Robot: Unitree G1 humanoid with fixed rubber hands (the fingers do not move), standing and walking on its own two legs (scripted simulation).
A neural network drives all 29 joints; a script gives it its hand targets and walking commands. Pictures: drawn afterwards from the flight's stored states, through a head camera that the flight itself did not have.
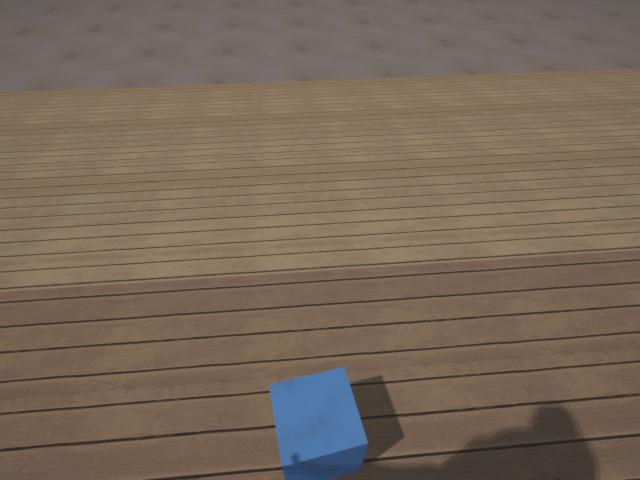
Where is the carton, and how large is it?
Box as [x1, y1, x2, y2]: [269, 367, 367, 479]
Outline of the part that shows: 344,367 269,385 281,464 285,479 329,479 360,469 367,441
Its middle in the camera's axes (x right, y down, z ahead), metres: -0.01 +0.52 +1.07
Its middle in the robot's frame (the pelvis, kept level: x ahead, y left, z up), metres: +0.41 +0.02 -0.66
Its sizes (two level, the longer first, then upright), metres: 0.210 0.200 0.250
